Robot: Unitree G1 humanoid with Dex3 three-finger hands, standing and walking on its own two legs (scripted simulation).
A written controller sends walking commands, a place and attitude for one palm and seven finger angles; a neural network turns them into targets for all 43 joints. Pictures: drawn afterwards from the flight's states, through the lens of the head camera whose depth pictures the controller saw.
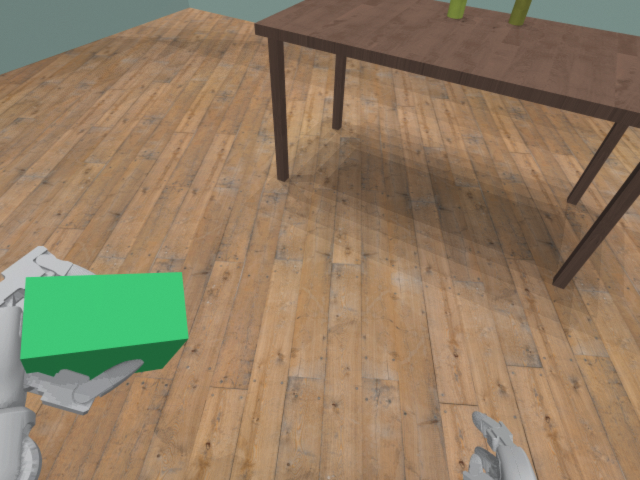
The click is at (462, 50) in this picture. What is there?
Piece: table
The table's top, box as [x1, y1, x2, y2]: [254, 0, 639, 127]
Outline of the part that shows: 254,23 255,34 639,127 639,36 531,17 526,17 522,25 512,25 507,22 510,15 508,13 465,6 462,18 453,19 449,18 446,15 449,3 435,0 304,0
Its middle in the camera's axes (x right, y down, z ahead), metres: +0.56 -0.76 +1.47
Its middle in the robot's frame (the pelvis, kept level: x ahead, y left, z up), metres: +1.63 -0.47 -0.04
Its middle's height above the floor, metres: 0.73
